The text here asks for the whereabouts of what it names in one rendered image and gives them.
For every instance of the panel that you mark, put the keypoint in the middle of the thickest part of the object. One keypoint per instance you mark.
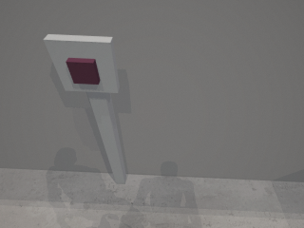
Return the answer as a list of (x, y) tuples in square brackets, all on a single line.
[(101, 48)]

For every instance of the button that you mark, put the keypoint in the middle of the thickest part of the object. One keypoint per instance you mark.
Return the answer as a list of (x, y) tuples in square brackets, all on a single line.
[(83, 71)]

